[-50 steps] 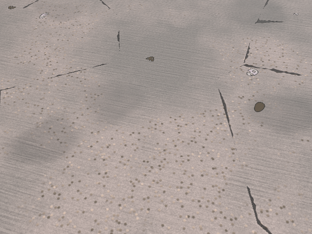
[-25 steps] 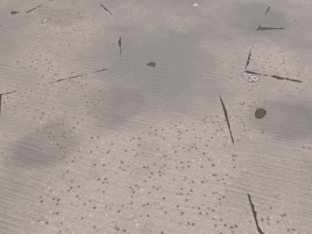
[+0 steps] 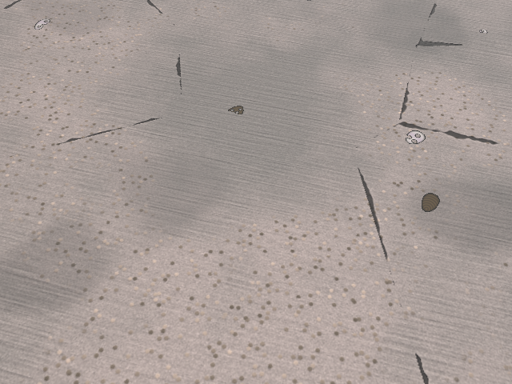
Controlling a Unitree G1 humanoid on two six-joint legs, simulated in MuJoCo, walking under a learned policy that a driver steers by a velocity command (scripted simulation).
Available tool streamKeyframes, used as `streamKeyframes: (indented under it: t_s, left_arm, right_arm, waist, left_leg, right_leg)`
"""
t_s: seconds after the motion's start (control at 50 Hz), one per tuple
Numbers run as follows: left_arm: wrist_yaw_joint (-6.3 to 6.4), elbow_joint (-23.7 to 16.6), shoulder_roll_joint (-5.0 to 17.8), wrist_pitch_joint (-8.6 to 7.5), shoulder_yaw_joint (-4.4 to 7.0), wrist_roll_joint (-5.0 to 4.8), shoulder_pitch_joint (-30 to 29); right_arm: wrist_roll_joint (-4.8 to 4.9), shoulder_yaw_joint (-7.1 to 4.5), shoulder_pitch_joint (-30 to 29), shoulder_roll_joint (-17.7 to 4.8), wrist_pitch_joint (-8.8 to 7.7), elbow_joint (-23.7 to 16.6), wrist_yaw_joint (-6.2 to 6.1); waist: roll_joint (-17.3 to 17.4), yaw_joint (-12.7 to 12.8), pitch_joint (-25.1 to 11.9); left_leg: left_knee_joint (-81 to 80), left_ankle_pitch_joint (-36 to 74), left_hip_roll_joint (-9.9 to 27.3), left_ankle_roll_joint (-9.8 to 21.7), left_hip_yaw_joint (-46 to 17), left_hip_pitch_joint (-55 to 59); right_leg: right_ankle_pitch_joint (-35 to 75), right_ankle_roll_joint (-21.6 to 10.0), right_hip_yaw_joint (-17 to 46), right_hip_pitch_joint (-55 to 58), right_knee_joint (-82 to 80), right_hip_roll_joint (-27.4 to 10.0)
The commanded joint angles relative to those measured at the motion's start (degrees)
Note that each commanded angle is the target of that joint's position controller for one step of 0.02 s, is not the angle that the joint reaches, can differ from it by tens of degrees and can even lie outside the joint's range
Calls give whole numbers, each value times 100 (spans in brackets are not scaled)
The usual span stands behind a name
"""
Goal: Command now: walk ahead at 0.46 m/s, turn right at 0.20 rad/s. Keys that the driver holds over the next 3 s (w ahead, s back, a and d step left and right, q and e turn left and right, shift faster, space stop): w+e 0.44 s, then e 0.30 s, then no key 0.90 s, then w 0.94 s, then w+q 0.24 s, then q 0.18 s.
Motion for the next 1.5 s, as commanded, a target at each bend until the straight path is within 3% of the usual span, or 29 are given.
streamKeyframes:
  t_s: [0.02, 0.1, 0.16, 0.18, 0.2, 0.22, 0.26, 0.28, 0.38, 0.58, 0.66, 0.68, 0.7, 0.72, 0.74, 0.78, 0.82, 0.88, 0.96, 1.08, 1.1, 1.12, 1.14, 1.16, 1.18, 1.28, 1.34, 1.38, 1.5]
  left_arm:
    - [-14, -538, -60, -26, -105, -62, -864]
    - [52, -542, 221, -52, -37, -61, -509]
    - [125, 69, 590, -146, 198, -8, 1449]
    - [167, 166, 1003, -127, 343, 88, 2104]
    - [144, 61, 1346, -30, 434, 36, 1902]
    - [100, -3, 1290, -1, 431, -114, 1418]
    - [118, -88, 685, -50, 278, -89, 844]
    - [153, -100, 544, -107, 223, -77, 797]
    - [222, -74, 805, -279, 223, -141, 1261]
    - [347, -181, 846, -14, 207, -67, 2379]
    - [382, -543, 1054, -56, 285, -53, 1683]
    - [325, -723, 1003, -138, 268, -164, 1382]
    - [344, -1006, 555, -169, 179, -306, 1601]
    - [439, -1026, 782, -53, 264, -451, 2540]
    - [467, -736, 1111, 90, 318, -202, 2512]
    - [325, -826, 865, 220, 309, -14, 1821]
    - [190, -835, 643, 382, 266, 52, 1790]
    - [157, -904, 607, 480, 244, -5, 1743]
    - [136, -1049, 573, 599, 129, 29, 1234]
    - [175, -1027, 574, 500, -12, -1, 1144]
    - [194, -1028, 645, 428, -25, 15, 1131]
    - [234, -1107, 848, 341, -28, 93, 1076]
    - [268, -1210, 1173, 306, 19, 33, 698]
    - [289, -1191, 845, 239, -67, 60, 437]
    - [319, -1173, 674, 173, -135, 45, 173]
    - [386, -858, 640, 18, -171, -96, 488]
    - [351, -681, 558, 17, -145, -133, 960]
    - [384, -504, 580, 75, -130, -122, 799]
    - [382, -194, 538, 94, -104, -111, 800]
  right_arm:
    - [-14, -63, 301, -629, -79, -101, -62]
    - [-10, -107, 221, -862, -139, -70, -155]
    - [9, -213, -113, -1163, -63, -190, -181]
    - [17, -188, -187, -1020, -63, -377, -128]
    - [116, -183, 153, -581, -83, -606, -8]
    - [13, -229, -419, -935, -123, -848, 38]
    - [21, -263, -1134, -996, -217, -1128, 71]
    - [-46, -285, -1239, -973, -149, -1198, 59]
    - [-176, -262, -1566, -769, 250, -1515, 107]
    - [8, -153, -3527, -876, 288, -2414, 110]
    - [45, -244, -2291, -1336, 140, -2142, -24]
    - [-27, -303, -1452, -1537, 30, -1983, -87]
    - [-122, -351, -999, -1917, 23, -2013, -159]
    - [-1, -406, -1172, -1969, 133, -2123, -91]
    - [50, -334, -1663, -1451, 216, -2326, -46]
    - [13, -140, -2148, -889, 264, -2364, -81]
    - [-10, -164, -2032, -1038, 265, -2225, -105]
    - [-53, -203, -1929, -1177, 215, -2134, -49]
    - [-74, -231, -2005, -1259, 325, -2122, -9]
    - [12, -325, -1669, -1512, 613, -1958, 43]
    - [3, -321, -1473, -1456, 641, -1878, 38]
    - [-5, -255, -1308, -1158, 636, -1910, 66]
    - [104, -169, -1334, -822, 605, -2047, 45]
    - [70, -231, -1557, -1081, 648, -1923, 26]
    - [94, -227, -1475, -984, 666, -1882, 57]
    - [19, -177, -1126, -903, 589, -1509, -5]
    - [85, -242, -1223, -1291, 541, -1337, -47]
    - [86, -173, -1103, -962, 557, -1164, 1]
    - [49, -158, -1197, -926, 554, -849, -50]
  waist:
    - [708, -33, 845]
    - [799, 269, 451]
    - [815, 1156, -528]
    - [314, 1366, -954]
    - [-1081, 817, -1388]
    - [-206, 741, -1055]
    - [577, 363, 117]
    - [685, 176, 223]
    - [202, -3, 262]
    - [-412, 726, 27]
    - [-555, 26, -381]
    - [-363, -420, -795]
    - [812, -328, -1711]
    - [1617, 126, -2769]
    - [619, 263, -2261]
    - [268, 345, -941]
    - [710, 401, -524]
    - [763, 496, -681]
    - [997, 424, -558]
    - [918, 342, -258]
    - [697, 339, -89]
    - [-102, 239, -95]
    - [-1168, 73, 155]
    - [-684, 152, 411]
    - [-659, -65, 348]
    - [-389, -77, -161]
    - [6, 291, -74]
    - [98, 65, 171]
    - [244, 102, 195]
  left_leg:
    - [-334, 3594, 1287, 257, -230, -563]
    - [564, 6134, 1528, 101, 205, -72]
    - [3382, 5986, 1537, 43, 438, -360]
    - [5218, 3794, 1229, 24, 538, -1463]
    - [7527, -1184, -137, -246, 138, -3720]
    - [7643, -733, 240, -81, -686, -4476]
    - [6730, 37, 736, -74, -674, -4367]
    - [6331, 54, 859, -163, -711, -3991]
    - [5051, 341, 939, -568, -419, -3781]
    - [2822, 1408, 169, -591, -146, -3999]
    - [1369, 1685, 2, -281, -429, -2034]
    - [1005, 2867, 625, -81, -825, -669]
    - [1826, 6083, 2413, 271, -2027, 867]
    - [1955, 7291, 3506, 1245, -3459, 1369]
    - [1666, 6116, 3116, 1229, -3149, 577]
    - [1100, 4544, 2225, 872, -1960, -778]
    - [784, 4216, 1813, 797, -1319, -1564]
    - [688, 4085, 1765, 884, -1038, -1827]
    - [356, 1768, 1652, 808, -908, -2232]
    - [398, -213, 1652, 523, -1146, -2690]
    - [492, -401, 1565, 217, -1092, -2975]
    - [1227, -575, 1198, -151, -707, -3190]
    - [1612, -732, 419, -444, -22, -3099]
    - [2213, -533, 608, -422, -417, -2254]
    - [2207, -255, 517, -382, -430, -2002]
    - [1269, 747, 545, -473, -365, -1479]
    - [1202, 1568, 930, -484, -698, -1089]
    - [936, 1133, 855, -501, -695, -1507]
    - [828, 1149, 888, -434, -751, -1360]
  right_leg:
    - [379, -63, -404, -40, -1039, 272]
    - [248, -524, -665, 1087, -1636, 688]
    - [129, -955, -400, 3115, -2305, 839]
    - [-664, -1311, 1052, 4192, -2445, -238]
    - [-581, -2367, 4545, 5455, -3258, -1770]
    - [-1236, -2349, 4609, 5119, -3746, -1613]
    - [-405, -1849, 3321, 3545, -4059, -1304]
    - [275, -1654, 2885, 3000, -4053, -1016]
    - [1431, -1378, 1952, 2347, -4141, -395]
    - [4392, -405, 1942, 3639, -2903, -12]
    - [4603, -50, 2273, 3406, -1566, 165]
    - [3604, 47, 2249, 2729, -526, 343]
    - [-1159, 111, 1452, 1687, 1199, 931]
    - [-3249, 127, 1064, 1091, 2443, 1306]
    - [-2603, 157, 1075, 897, 2727, 863]
    - [-2087, 328, 948, 769, 2319, 625]
    - [-1797, 427, 837, 1091, 2015, 600]
    - [-1638, 410, 820, 1336, 1604, 699]
    - [-1565, 322, 589, 1651, 259, 518]
    - [-976, -5, 157, 2962, -2338, 541]
    - [-671, -133, 430, 3267, -3036, 423]
    - [-1172, -270, 1630, 3403, -3879, -497]
    - [-1420, -684, 2890, 2347, -4371, -1581]
    - [-1360, -791, 2548, 1538, -4381, -1459]
    - [-1218, -667, 2152, 1489, -4297, -1137]
    - [1591, -376, 1286, 2692, -3314, -609]
    - [835, -88, 1287, 2496, -3433, -226]
    - [379, -79, 1145, 2709, -3397, -175]
    - [144, -91, 1125, 2651, -3440, -172]
Next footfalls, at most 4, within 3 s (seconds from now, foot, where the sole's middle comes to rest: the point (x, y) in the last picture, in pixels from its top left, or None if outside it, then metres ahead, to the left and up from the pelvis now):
0.18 right None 0.26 -0.07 -0.78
0.68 left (247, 361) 0.55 0.01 -0.78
1.12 right None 0.41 -0.15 -0.78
2.38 right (352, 285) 0.78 -0.30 -0.78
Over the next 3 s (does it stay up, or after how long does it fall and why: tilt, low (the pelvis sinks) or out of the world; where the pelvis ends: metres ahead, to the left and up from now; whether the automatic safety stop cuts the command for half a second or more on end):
stays up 0.97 -0.31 -0.02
